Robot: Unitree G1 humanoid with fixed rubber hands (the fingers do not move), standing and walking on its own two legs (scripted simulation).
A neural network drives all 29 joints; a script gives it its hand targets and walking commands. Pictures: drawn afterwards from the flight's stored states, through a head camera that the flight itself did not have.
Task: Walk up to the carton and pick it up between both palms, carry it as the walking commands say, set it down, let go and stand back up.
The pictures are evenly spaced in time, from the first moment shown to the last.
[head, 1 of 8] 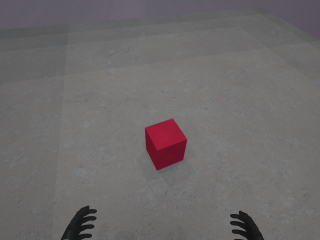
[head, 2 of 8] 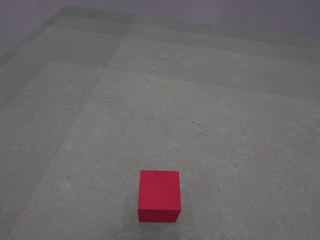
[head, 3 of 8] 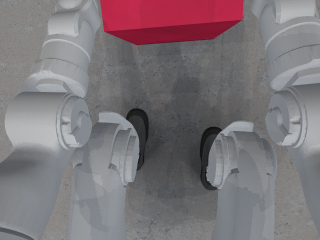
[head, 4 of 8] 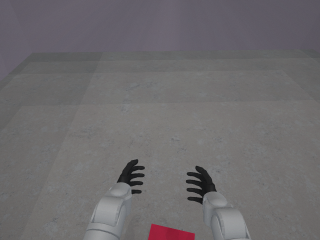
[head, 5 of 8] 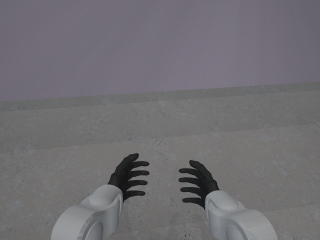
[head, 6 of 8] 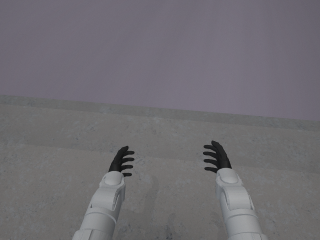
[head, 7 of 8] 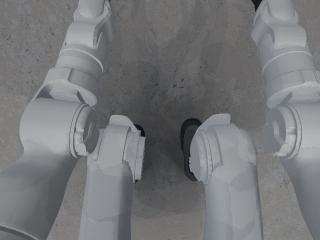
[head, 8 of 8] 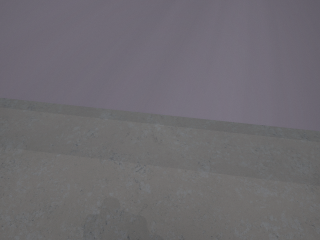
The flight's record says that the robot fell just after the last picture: no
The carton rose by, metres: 0.26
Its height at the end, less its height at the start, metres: +0.00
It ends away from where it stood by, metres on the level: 0.21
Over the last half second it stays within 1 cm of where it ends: yes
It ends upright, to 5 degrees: yes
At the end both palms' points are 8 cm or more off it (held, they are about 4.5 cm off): yes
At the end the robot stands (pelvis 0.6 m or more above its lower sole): yes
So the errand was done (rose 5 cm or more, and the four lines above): yes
